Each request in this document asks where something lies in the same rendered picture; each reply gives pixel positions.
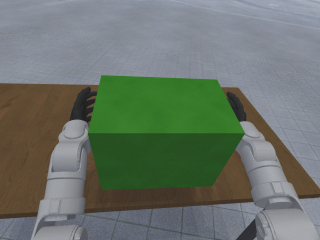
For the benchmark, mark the robot left upper arm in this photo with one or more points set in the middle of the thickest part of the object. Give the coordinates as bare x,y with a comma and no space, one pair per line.
62,232

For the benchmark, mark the table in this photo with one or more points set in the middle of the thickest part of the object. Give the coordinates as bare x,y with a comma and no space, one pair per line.
32,116

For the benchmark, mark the carton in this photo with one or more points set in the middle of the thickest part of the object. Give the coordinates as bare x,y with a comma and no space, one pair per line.
160,132

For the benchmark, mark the right robot hand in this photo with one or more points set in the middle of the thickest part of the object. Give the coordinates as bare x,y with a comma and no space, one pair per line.
236,106

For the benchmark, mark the robot left forearm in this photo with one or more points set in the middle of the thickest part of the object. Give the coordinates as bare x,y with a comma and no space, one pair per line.
64,193

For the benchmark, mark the robot right forearm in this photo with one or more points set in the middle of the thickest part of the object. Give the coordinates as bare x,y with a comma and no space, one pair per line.
270,188

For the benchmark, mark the left robot hand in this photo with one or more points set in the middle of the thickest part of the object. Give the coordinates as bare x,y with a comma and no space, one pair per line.
80,110

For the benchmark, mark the robot right upper arm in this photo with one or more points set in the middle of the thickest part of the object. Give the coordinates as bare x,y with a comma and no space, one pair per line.
284,224

